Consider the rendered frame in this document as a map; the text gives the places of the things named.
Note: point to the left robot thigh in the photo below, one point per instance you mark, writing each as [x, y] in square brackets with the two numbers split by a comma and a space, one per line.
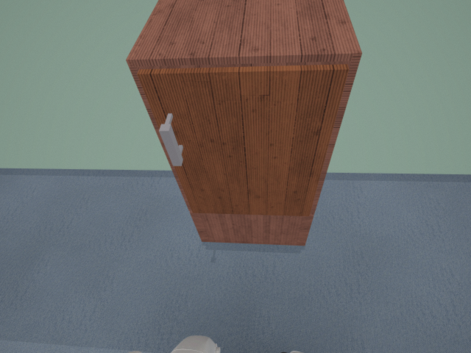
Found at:
[196, 344]

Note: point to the handle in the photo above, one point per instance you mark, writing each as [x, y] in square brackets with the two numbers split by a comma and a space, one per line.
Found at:
[174, 150]

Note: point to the cupboard door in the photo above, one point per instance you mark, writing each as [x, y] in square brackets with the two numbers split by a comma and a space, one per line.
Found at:
[254, 138]

